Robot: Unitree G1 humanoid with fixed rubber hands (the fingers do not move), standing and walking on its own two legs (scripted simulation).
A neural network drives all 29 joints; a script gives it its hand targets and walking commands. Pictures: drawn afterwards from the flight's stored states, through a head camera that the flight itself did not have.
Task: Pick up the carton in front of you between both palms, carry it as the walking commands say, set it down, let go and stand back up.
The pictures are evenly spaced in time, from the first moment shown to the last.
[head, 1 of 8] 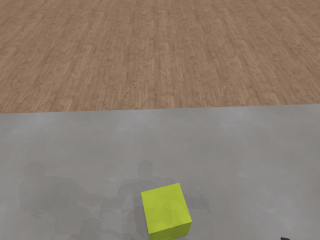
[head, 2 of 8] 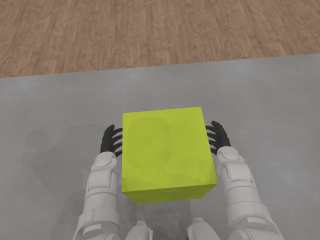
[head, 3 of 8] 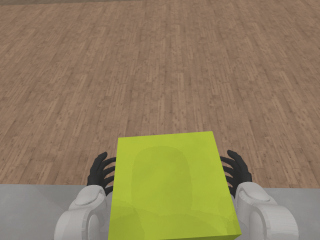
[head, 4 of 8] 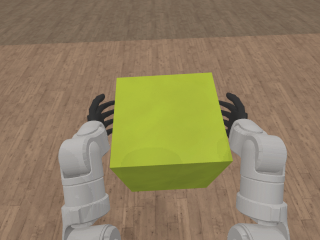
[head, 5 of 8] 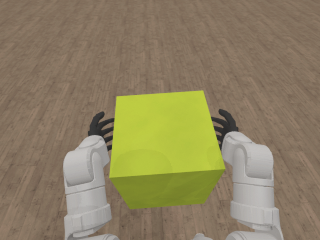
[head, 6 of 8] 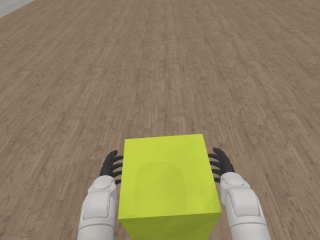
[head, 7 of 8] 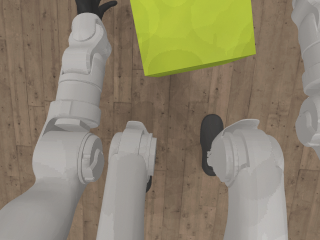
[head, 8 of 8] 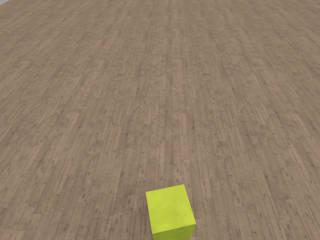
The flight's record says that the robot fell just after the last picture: no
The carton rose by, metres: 0.96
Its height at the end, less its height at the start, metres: +0.25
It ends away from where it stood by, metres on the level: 5.95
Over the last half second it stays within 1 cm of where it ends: yes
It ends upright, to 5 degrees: yes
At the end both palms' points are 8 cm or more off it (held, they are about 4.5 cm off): yes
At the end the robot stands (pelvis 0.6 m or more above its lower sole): yes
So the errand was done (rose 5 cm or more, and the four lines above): yes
